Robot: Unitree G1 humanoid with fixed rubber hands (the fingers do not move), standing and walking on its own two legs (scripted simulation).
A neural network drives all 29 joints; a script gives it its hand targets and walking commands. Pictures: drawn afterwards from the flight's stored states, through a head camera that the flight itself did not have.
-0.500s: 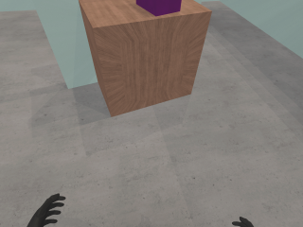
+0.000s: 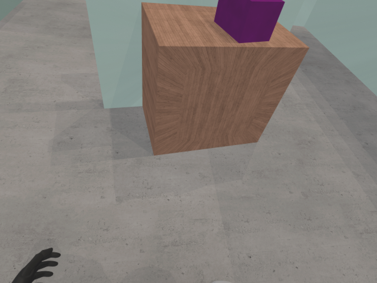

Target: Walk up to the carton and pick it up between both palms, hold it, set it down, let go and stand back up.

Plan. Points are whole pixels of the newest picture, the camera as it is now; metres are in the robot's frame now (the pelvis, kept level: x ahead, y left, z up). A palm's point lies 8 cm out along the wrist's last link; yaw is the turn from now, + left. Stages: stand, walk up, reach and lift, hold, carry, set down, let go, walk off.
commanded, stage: walk up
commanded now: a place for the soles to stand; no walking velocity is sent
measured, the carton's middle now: (246, 12) +1.34 -0.30 +0.09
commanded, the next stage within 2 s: none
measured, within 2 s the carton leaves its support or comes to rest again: neither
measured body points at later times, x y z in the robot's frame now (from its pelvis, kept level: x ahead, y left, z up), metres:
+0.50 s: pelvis +0.19 -0.09 -0.01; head +0.21 -0.08 +0.44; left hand +0.30 +0.24 -0.09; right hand +0.27 -0.41 -0.10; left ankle +0.11 +0.06 -0.66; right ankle +0.24 -0.18 -0.74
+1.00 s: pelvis +0.31 -0.08 -0.01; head +0.32 -0.03 +0.43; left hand +0.39 +0.27 -0.11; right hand +0.42 -0.41 -0.07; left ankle +0.34 +0.05 -0.74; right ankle +0.34 -0.24 -0.67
